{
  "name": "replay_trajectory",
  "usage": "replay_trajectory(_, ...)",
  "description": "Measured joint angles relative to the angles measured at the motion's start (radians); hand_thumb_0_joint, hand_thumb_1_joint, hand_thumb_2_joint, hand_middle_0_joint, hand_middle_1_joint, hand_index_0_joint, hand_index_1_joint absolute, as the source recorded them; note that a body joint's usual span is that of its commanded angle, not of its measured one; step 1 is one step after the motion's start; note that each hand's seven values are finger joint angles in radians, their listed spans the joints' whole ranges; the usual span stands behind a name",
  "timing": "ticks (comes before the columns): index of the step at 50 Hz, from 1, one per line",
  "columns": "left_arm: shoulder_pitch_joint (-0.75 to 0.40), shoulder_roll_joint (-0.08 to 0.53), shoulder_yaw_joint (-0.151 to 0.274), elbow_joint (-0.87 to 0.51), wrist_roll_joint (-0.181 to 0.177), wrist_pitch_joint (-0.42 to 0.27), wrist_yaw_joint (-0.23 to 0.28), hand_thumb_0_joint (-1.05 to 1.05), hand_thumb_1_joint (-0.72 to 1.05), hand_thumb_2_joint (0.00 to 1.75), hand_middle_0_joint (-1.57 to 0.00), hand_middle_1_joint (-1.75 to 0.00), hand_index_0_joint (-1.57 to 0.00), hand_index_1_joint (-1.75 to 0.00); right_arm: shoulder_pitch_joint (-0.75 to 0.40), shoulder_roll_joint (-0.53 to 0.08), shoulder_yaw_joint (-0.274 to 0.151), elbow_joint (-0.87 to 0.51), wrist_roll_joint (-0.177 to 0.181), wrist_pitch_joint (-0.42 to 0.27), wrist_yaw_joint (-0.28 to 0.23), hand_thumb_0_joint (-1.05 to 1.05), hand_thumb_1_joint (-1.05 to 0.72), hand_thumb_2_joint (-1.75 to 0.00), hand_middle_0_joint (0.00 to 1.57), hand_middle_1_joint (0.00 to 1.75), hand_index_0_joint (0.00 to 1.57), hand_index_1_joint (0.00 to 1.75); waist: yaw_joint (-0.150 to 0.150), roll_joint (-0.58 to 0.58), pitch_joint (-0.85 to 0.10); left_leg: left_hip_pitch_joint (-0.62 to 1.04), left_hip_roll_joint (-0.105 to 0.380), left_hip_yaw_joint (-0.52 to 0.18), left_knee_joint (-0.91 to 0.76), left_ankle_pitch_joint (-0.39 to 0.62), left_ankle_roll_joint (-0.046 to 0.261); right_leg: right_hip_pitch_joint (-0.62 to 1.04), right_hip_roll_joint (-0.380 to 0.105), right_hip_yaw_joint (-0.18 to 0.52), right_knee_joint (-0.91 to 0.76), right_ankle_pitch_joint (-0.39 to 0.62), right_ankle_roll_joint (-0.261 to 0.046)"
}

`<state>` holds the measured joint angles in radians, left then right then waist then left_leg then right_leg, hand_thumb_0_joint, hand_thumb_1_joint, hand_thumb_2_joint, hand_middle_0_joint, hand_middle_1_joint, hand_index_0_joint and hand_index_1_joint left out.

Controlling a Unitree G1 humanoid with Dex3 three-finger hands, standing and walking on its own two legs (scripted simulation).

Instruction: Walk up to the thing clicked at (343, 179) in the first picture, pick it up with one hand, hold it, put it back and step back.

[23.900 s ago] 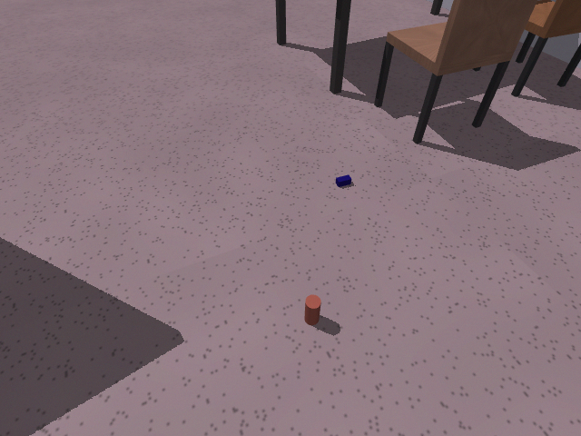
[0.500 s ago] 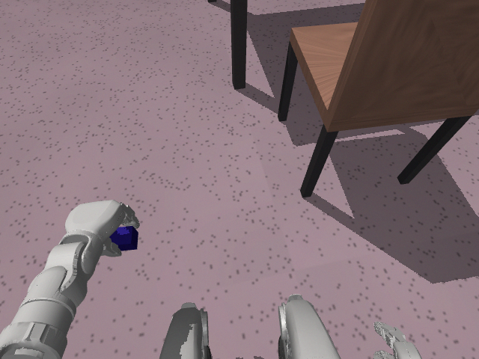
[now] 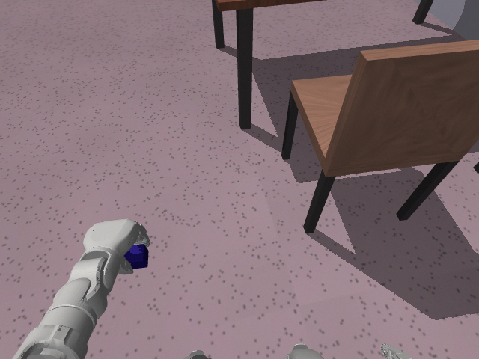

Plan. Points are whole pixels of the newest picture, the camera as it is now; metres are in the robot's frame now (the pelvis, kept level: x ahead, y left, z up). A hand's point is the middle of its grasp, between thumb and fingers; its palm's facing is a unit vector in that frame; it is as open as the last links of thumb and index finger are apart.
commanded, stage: hold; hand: left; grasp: from above
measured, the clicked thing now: (127, 257) +0.35 +0.23 -0.10
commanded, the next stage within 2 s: crouch in 1.98 s
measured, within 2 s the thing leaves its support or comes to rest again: neither
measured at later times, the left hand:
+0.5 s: hand (119, 244) +0.34 +0.22 -0.02, palm faces -0.46 -0.04 -0.89, open 6.6 cm
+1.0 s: hand (121, 251) +0.32 +0.21 +0.00, palm faces -0.45 -0.04 -0.89, open 6.6 cm
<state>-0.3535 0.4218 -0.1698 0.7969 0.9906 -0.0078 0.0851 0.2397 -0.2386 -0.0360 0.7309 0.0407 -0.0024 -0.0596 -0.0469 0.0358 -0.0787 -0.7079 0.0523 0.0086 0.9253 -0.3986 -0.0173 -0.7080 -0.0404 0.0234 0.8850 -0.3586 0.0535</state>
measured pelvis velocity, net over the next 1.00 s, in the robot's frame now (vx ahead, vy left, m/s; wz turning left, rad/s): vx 0.02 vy -0.01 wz -0.01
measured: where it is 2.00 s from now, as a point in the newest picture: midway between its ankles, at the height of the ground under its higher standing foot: outside the picture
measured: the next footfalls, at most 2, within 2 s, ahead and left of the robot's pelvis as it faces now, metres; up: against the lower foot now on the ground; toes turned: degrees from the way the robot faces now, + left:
none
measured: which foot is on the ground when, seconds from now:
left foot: down 0.00-1.00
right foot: down 0.00-1.00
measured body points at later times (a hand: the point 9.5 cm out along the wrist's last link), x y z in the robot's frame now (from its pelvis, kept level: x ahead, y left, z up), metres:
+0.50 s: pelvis +0.03 +0.00 +0.03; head +0.06 -0.02 +0.48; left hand +0.36 +0.22 +0.03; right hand +0.14 -0.27 -0.09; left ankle +0.03 +0.13 -0.69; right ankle +0.05 -0.16 -0.69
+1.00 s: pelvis +0.02 -0.01 +0.03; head +0.03 -0.03 +0.48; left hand +0.34 +0.21 +0.05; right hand +0.15 -0.27 -0.08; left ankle +0.03 +0.13 -0.69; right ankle +0.05 -0.16 -0.69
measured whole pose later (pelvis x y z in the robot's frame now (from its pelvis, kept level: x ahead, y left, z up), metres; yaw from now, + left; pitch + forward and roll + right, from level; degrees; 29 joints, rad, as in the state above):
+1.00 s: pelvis +0.02 -0.01 +0.03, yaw -1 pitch +4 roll +1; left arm -0.25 0.41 -0.19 0.63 1.00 -0.03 -0.04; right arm 0.20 -0.25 -0.04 0.68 0.05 0.06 -0.06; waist 0.00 0.05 -0.04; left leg -0.40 0.05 0.04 0.64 -0.30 -0.03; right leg -0.44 -0.04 0.04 0.66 -0.29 0.04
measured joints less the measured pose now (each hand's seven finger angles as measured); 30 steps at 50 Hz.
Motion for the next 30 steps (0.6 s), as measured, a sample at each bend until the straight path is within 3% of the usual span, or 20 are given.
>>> replay_trajectory(10,0.034,-0.005,-0.012,-0.034,0.002,-0.019,-0.06,0.01,0.53,0.04,-0.99,-0.16,-1.01,-0.12,-0.001,0.002,-0.004,-0.009,0.0,0.014,0.002,0.01,-0.9,-0.9,0.2,0.3,0.2,0.3,0.014,0.003,0.0,0.114,-0.002,0.016,-0.106,0.019,0.003,0.107,-0.002,0.008,-0.102,0.021,0.002)
replay_trajectory(20,0.044,-0.01,-0.01,-0.061,0.024,-0.025,-0.066,0.01,0.53,0.04,-1.0,-0.15,-1.03,-0.1,-0.009,-0.004,-0.012,-0.016,0.002,0.032,0.008,0.01,-0.9,-0.9,0.2,0.3,0.2,0.29,0.027,-0.001,0.004,0.189,-0.004,0.02,-0.172,0.035,-0.001,0.177,-0.004,0.009,-0.158,0.031,-0.001)
replay_trajectory(30,0.069,-0.009,-0.012,-0.099,0.013,-0.026,-0.101,0.01,0.52,0.04,-1.02,-0.13,-1.04,-0.09,-0.012,-0.016,-0.015,-0.033,0.006,0.053,0.009,0.01,-0.89,-0.9,0.2,0.3,0.2,0.29,0.032,0.006,0.013,0.243,-0.003,0.024,-0.221,0.055,-0.004,0.225,-0.003,0.01,-0.195,0.045,-0.005)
